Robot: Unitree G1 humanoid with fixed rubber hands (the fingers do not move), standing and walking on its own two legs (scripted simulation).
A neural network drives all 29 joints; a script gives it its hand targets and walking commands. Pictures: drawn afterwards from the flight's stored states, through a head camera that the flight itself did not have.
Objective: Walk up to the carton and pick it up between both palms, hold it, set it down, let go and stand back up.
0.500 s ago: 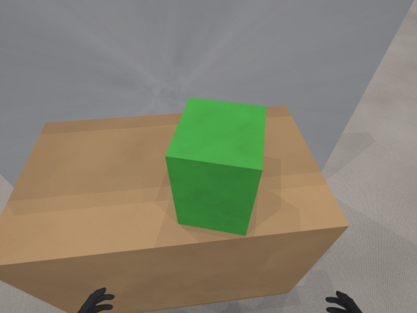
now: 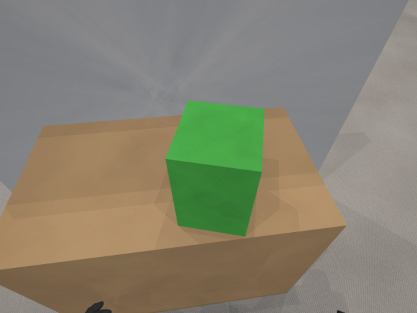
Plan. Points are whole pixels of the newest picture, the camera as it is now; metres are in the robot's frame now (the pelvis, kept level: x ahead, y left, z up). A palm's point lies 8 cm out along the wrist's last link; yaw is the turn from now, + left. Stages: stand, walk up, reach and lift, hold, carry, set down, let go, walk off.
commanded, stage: stand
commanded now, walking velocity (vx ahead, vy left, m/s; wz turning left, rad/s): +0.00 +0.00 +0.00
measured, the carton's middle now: (217, 171) +0.42 +0.01 +0.01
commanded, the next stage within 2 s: walk up in 0.40 s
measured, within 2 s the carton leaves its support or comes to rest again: neither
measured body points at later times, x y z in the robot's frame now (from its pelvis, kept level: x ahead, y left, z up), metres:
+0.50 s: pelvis +0.00 +0.00 +0.00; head +0.00 +0.00 +0.45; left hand +0.06 +0.27 -0.13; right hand +0.09 -0.27 -0.13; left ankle +0.02 +0.10 -0.74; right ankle +0.02 -0.14 -0.74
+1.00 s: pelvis +0.03 -0.08 -0.01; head +0.04 -0.08 +0.44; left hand +0.14 +0.22 -0.11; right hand +0.09 -0.41 -0.12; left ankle +0.02 +0.07 -0.70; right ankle +0.07 -0.18 -0.74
